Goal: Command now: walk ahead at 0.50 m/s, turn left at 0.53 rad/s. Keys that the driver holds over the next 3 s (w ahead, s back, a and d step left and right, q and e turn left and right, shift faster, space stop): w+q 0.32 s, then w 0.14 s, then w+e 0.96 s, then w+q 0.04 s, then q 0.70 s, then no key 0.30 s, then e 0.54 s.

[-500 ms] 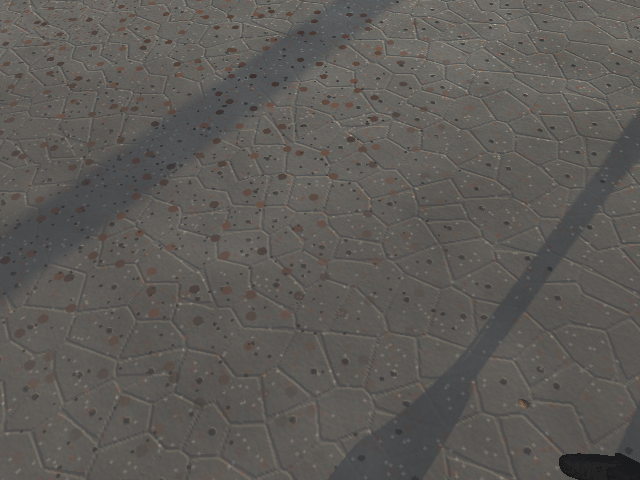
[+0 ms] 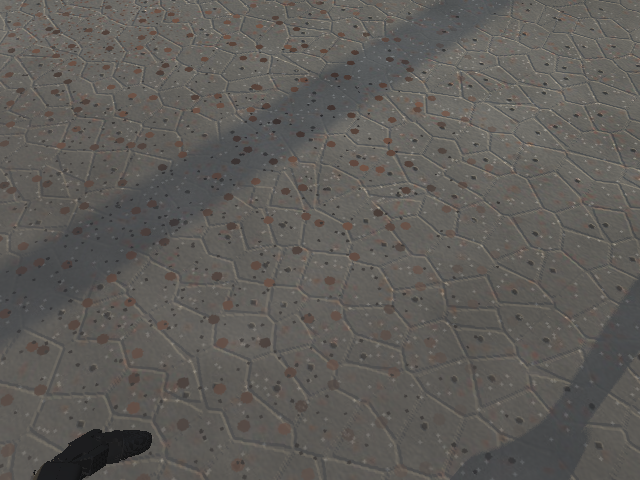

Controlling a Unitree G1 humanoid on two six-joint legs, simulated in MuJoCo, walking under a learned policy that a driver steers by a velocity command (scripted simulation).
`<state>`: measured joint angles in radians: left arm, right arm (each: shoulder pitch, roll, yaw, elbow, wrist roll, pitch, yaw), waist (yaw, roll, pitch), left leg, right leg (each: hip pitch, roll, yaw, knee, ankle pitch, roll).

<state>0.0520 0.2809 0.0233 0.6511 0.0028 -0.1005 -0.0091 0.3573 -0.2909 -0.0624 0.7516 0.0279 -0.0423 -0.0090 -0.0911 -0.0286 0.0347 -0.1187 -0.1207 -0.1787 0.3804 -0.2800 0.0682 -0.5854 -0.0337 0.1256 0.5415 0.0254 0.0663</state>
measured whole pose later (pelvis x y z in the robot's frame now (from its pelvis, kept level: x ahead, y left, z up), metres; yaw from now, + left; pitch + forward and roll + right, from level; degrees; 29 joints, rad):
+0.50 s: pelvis +0.26 -0.01 +0.00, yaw +16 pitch +2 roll -2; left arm 0.37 0.29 0.06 0.85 -0.02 -0.08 -0.01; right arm 0.09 -0.28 -0.04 0.62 0.02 -0.03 0.04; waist 0.11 0.04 0.03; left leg -0.63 0.08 -0.04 0.66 -0.04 0.02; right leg 0.04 0.01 -0.15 0.23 -0.30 0.00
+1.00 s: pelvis +0.52 +0.08 +0.00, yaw +4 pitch +1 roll +3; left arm 0.12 0.28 0.05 0.76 -0.02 -0.03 -0.04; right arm 0.32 -0.28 -0.08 0.82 0.00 -0.08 -0.01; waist -0.07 -0.04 0.03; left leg 0.07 -0.02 0.24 0.22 -0.29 0.00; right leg -0.66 -0.11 0.01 0.71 0.01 -0.01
